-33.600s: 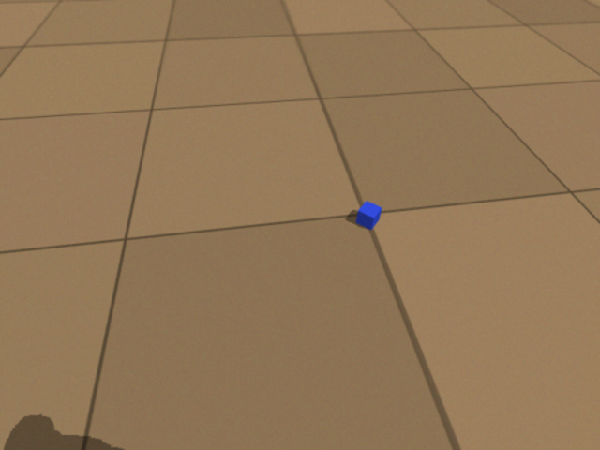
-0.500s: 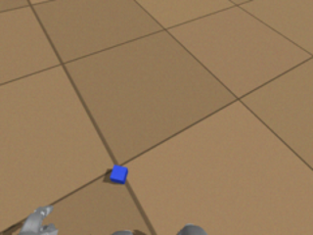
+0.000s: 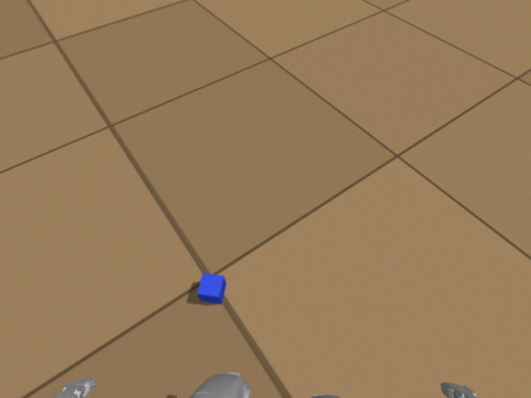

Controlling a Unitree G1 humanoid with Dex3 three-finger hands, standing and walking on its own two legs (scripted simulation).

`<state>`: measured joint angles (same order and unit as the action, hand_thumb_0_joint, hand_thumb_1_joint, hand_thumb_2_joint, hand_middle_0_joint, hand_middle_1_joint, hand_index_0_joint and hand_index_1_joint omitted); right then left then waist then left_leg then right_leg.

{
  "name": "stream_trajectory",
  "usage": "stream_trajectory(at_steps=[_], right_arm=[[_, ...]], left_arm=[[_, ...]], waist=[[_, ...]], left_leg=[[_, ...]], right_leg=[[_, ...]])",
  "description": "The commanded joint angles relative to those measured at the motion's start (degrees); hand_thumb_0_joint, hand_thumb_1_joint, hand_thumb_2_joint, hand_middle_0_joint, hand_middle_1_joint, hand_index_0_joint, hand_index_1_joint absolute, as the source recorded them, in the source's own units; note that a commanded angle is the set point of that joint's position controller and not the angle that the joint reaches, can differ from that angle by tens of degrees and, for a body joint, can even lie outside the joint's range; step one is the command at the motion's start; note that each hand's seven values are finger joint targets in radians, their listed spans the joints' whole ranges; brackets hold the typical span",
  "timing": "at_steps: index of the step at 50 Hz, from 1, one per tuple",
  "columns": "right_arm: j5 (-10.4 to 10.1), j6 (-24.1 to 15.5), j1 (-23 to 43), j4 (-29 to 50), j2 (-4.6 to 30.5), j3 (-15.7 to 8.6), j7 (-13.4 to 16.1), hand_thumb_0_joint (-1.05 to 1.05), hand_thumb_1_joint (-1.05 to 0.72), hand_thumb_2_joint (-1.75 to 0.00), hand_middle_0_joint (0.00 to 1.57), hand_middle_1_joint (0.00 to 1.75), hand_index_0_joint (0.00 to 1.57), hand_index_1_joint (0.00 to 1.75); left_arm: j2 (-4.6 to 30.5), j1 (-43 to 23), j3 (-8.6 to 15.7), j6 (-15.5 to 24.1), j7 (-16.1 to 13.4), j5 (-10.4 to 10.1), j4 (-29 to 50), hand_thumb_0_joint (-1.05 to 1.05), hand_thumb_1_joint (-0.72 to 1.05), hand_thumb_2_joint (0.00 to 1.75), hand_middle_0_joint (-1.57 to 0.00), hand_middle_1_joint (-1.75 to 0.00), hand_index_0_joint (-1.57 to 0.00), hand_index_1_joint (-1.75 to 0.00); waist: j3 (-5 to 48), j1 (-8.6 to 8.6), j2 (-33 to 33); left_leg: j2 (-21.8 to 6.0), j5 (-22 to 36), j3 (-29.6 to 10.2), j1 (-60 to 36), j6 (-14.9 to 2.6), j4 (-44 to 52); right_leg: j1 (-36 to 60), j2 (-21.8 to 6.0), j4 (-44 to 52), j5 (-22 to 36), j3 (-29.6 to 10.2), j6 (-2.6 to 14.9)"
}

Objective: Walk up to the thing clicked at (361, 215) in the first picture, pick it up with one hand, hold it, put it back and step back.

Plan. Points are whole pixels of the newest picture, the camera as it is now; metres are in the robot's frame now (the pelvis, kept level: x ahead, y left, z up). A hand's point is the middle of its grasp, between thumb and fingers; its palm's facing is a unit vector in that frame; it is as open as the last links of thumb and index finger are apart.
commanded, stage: step back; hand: left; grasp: from above
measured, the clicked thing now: (212, 288) +0.53 +0.23 -0.72
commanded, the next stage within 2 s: none
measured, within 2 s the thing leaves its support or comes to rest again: neither
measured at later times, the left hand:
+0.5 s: hand out of the picture -0.05 +0.30 -0.15, palm faces +0.03 -0.94 -0.35, open 7.4 cm
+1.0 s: hand out of the picture -0.19 +0.25 -0.12, palm faces +0.03 -0.90 -0.44, open 7.4 cm
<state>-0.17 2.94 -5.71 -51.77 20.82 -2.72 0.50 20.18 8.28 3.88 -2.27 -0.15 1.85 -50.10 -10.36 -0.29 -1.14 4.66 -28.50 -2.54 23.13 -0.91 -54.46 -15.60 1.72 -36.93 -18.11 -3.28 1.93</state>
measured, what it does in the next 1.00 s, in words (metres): walks backwards: left foot, then right foot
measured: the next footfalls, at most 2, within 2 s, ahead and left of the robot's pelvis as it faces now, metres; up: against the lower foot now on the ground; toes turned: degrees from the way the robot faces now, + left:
left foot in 0.24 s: -0.07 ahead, +0.13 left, +0.00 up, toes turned +0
right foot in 0.68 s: -0.20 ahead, -0.13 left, +0.00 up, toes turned +0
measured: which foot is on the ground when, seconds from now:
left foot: up 0.00-0.22, down 0.24-0.70, up 0.72-1.00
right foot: down 0.00-0.26, up 0.28-0.66, down 0.68-1.00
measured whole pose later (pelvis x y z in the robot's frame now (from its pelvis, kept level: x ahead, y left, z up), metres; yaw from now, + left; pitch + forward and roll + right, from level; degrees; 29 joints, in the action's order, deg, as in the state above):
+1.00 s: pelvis -0.32 -0.02 +0.00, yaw +3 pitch -1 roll +1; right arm 0.6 1.8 -13.4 -50.4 22.8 -2.9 1.8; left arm 20.8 6.7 4.9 -3.3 -0.7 3.0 -42.1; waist -9.3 0.3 -1.0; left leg 3.5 -29.7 -4.1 18.6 1.3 -51.3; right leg -22.3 -1.6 -36.0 -12.4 2.3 1.6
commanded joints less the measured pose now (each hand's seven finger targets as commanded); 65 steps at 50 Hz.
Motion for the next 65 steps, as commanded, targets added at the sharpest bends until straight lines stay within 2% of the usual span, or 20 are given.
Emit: stream_trajectory(at_steps=[1, 8, 12, 14, 15, 18, 26, 31, 34, 35, 36, 37, 40, 48, 52, 54, 55, 56, 59, 65], right_arm=[[-0.22, -1.21, -4.17, 2.73, 11.76, -2.79, 0.75, 0.00, -0.90, -0.90, 0.20, 0.30, 0.20, 0.30], [0.09, -2.67, -4.93, 5.26, 10.38, -1.75, 1.50, 0.00, -0.90, -0.90, 0.20, 0.30, 0.20, 0.30], [2.35, -3.41, -8.47, 3.57, 12.45, -3.72, 1.48, 0.00, -0.90, -0.90, 0.20, 0.30, 0.20, 0.30], [2.59, -3.02, -4.52, 5.50, 22.15, -5.51, 0.70, 0.00, -0.90, -0.90, 0.20, 0.30, 0.20, 0.30], [2.42, -3.35, -2.77, 6.05, 22.54, -5.66, 0.97, 0.00, -0.90, -0.90, 0.20, 0.30, 0.20, 0.30], [2.82, -3.57, 3.94, 7.43, 14.65, -3.28, 1.37, 0.00, -0.90, -0.90, 0.20, 0.30, 0.20, 0.30], [1.59, -3.27, -5.17, 7.70, 14.96, -4.28, 1.95, 0.00, -0.90, -0.90, 0.20, 0.30, 0.20, 0.30], [1.85, -2.30, -0.25, 10.25, 17.14, -4.72, 1.39, 0.00, -0.90, -0.90, 0.20, 0.30, 0.20, 0.30], [0.88, -1.31, 1.50, 10.39, 14.66, -4.08, 1.25, 0.00, -0.90, -0.90, 0.20, 0.30, 0.20, 0.30], [0.39, -1.34, 0.28, 11.19, 11.02, -3.07, 1.49, 0.00, -0.90, -0.90, 0.20, 0.30, 0.20, 0.30], [0.46, -1.31, 1.64, 11.34, 12.08, -3.71, 2.57, 0.00, -0.90, -0.90, 0.20, 0.30, 0.20, 0.30], [0.33, -1.43, -0.08, 9.85, 14.37, -4.56, 2.65, 0.00, -0.90, -0.90, 0.20, 0.30, 0.20, 0.30], [-0.07, -1.64, -5.81, 6.43, 12.67, -3.47, 1.83, 0.00, -0.90, -0.90, 0.20, 0.30, 0.20, 0.30], [1.32, -3.13, -6.21, 7.56, 10.56, -2.50, 2.28, 0.00, -0.90, -0.90, 0.20, 0.30, 0.20, 0.30], [1.81, -3.42, -13.35, 4.20, 11.50, -3.59, 1.83, 0.00, -0.90, -0.90, 0.20, 0.30, 0.20, 0.30], [3.22, -3.04, -9.23, 5.58, 20.62, -5.27, 1.61, 0.00, -0.90, -0.90, 0.20, 0.30, 0.20, 0.30], [2.87, -3.03, -6.79, 7.32, 24.97, -6.14, 1.51, 0.00, -0.90, -0.90, 0.20, 0.30, 0.20, 0.30], [2.89, -3.67, -2.66, 7.76, 22.85, -5.96, 2.10, 0.00, -0.90, -0.90, 0.20, 0.30, 0.20, 0.30], [3.14, -3.78, 1.40, 8.79, 15.23, -3.45, 2.39, 0.00, -0.90, -0.90, 0.20, 0.30, 0.20, 0.30], [2.60, -2.78, -4.14, 7.92, 15.02, -3.99, 1.39, 0.00, -0.90, -0.90, 0.20, 0.30, 0.20, 0.30]], left_arm=[[13.77, -6.38, 4.01, 1.75, -1.68, -0.42, 7.71, 0.00, 0.90, 0.90, -0.20, -0.30, -0.20, -0.30], [13.32, 0.80, 3.94, 0.79, -1.70, 0.18, 8.93, 0.00, 0.90, 0.90, -0.20, -0.30, -0.20, -0.30], [12.39, -1.22, 3.03, -1.06, -0.85, -1.35, 10.65, 0.00, 0.90, 0.90, -0.20, -0.30, -0.20, -0.30], [12.14, -3.76, 3.63, -0.85, -1.63, -0.99, 11.31, 0.00, 0.90, 0.90, -0.20, -0.30, -0.20, -0.30], [13.47, -6.13, 4.05, -0.82, -2.13, -0.25, 11.14, 0.00, 0.90, 0.90, -0.20, -0.30, -0.20, -0.30], [12.43, 1.21, 4.20, -0.86, -1.35, -1.58, 8.14, 0.00, 0.90, 0.90, -0.20, -0.30, -0.20, -0.30], [11.74, 0.91, 4.05, -0.26, -0.88, -0.69, 8.63, 0.00, 0.90, 0.90, -0.20, -0.30, -0.20, -0.30], [11.87, 7.44, 4.39, -0.10, 0.06, -0.60, 5.55, 0.00, 0.90, 0.90, -0.20, -0.30, -0.20, -0.30], [13.96, 12.19, 5.31, 0.43, 0.31, 0.54, 3.00, 0.00, 0.90, 0.90, -0.20, -0.30, -0.20, -0.30], [19.10, 9.71, 6.70, 0.70, 0.42, 1.09, 4.84, 0.00, 0.90, 0.90, -0.20, -0.30, -0.20, -0.30], [23.48, 4.20, 7.27, 0.37, 0.33, 1.04, 7.83, 0.00, 0.90, 0.90, -0.20, -0.30, -0.20, -0.30], [22.87, -0.46, 7.03, 0.58, -0.05, 0.81, 9.54, 0.00, 0.90, 0.90, -0.20, -0.30, -0.20, -0.30], [14.69, -7.23, 5.09, 0.75, -0.60, 0.63, 10.50, 0.00, 0.90, 0.90, -0.20, -0.30, -0.20, -0.30], [13.23, 2.21, 4.85, -0.08, -1.79, 0.93, 11.30, 0.00, 0.90, 0.90, -0.20, -0.30, -0.20, -0.30], [13.59, -1.32, 3.75, -1.59, -1.01, -0.41, 12.74, 0.00, 0.90, 0.90, -0.20, -0.30, -0.20, -0.30], [9.90, -0.86, 2.90, -1.63, -0.80, -1.00, 13.56, 0.00, 0.90, 0.90, -0.20, -0.30, -0.20, -0.30], [13.37, -5.03, 4.33, -1.65, -1.60, -0.18, 14.02, 0.00, 0.90, 0.90, -0.20, -0.30, -0.20, -0.30], [15.30, -5.17, 4.82, -1.80, -1.51, 0.11, 12.85, 0.00, 0.90, 0.90, -0.20, -0.30, -0.20, -0.30], [13.12, 0.90, 4.84, -2.17, -0.63, -1.25, 9.14, 0.00, 0.90, 0.90, -0.20, -0.30, -0.20, -0.30], [11.80, 1.61, 3.54, -0.22, -0.14, -0.50, 7.71, 0.00, 0.90, 0.90, -0.20, -0.30, -0.20, -0.30]], waist=[[7.40, 1.42, 8.48], [17.07, -1.91, 12.73], [16.09, 0.56, 7.48], [13.05, 2.59, -10.19], [9.92, 3.67, -11.90], [8.22, -2.72, -5.76], [12.37, 2.94, -7.69], [15.16, 0.26, -11.49], [15.19, -2.10, -3.46], [12.06, -1.76, 12.06], [9.21, -3.38, 17.09], [6.45, -1.89, 17.55], [6.14, 2.75, 10.41], [13.90, -3.08, 13.79], [16.10, 0.52, 8.50], [13.01, -0.53, -11.94], [11.16, 3.04, -13.52], [8.18, 1.31, -10.01], [7.96, -2.89, -2.84], [11.71, 1.62, -10.22]], left_leg=[[3.25, -1.30, -6.48, -0.07, 0.94, -13.91], [-3.27, -1.82, -1.51, 2.66, 1.98, 14.73], [-7.42, 23.80, -4.47, -15.54, -0.09, 35.61], [-26.87, 36.55, -25.15, -12.10, -12.99, 35.17], [-30.29, 33.67, -29.54, -4.15, -17.05, 37.15], [-17.58, 41.67, -9.36, -11.65, -9.51, 31.63], [-19.72, 42.56, -10.04, -22.96, -13.74, 27.25], [-19.53, 30.38, -9.63, -12.59, -10.86, 27.09], [-12.74, 16.75, -6.03, -0.34, -4.34, 18.30], [-1.79, 2.43, -2.84, 11.75, -0.01, 7.51], [0.85, -7.50, -3.68, 6.92, 1.63, -6.49], [-1.63, -6.37, -6.02, 1.83, 1.50, -12.49], [2.60, 2.45, -6.25, 3.22, 0.95, -15.92], [-2.30, -3.10, -0.46, 5.12, 2.21, 8.59], [-3.27, 19.00, 2.23, -11.26, -0.15, 32.61], [-23.62, 26.55, -25.90, -16.07, -9.38, 35.60], [-31.06, 26.29, -32.11, -2.81, -17.77, 37.13], [-31.67, 26.56, -31.38, 2.48, -18.39, 37.29], [-18.25, 33.70, -9.99, -2.64, -10.77, 31.97], [-17.42, 21.03, -8.45, -16.80, -12.52, 30.08]], right_leg=[[-2.40, -14.58, 14.71, 25.24, -12.55, 11.84], [20.28, -13.77, 6.06, 35.76, -10.55, 10.32], [2.98, -8.03, -2.70, 20.55, -6.67, 3.21], [-10.86, 4.80, -20.13, -17.84, -4.86, -1.17], [-8.80, 2.91, -28.94, -19.00, -8.40, -1.45], [-14.60, 5.16, -35.09, -10.09, -9.62, -0.52], [-12.76, 2.18, -20.00, -11.51, -4.82, -4.49], [0.67, -0.84, -1.81, -6.43, 0.95, -2.18], [10.32, -4.31, 13.52, 1.73, -5.07, 1.17], [10.32, -15.01, 17.00, 2.05, -22.33, 4.99], [-5.31, -24.66, 20.51, 2.40, -28.56, 14.81], [-14.41, -26.12, 22.51, 0.08, -30.40, 15.84], [-7.02, -12.89, 15.44, 13.74, -8.12, 8.44], [16.69, -16.59, 7.55, 30.29, -9.44, 11.10], [5.94, -12.59, -0.77, 20.33, -5.43, 5.21], [-16.43, 1.82, -16.65, -13.56, 2.61, -0.45], [-11.22, 0.98, -27.75, -20.59, -5.13, -1.63], [-8.72, -0.16, -35.32, -18.12, -9.19, -1.37], [-12.18, 4.76, -40.92, -8.67, -9.15, -1.14], [-11.42, 0.84, -18.10, -10.77, -2.20, -4.33]])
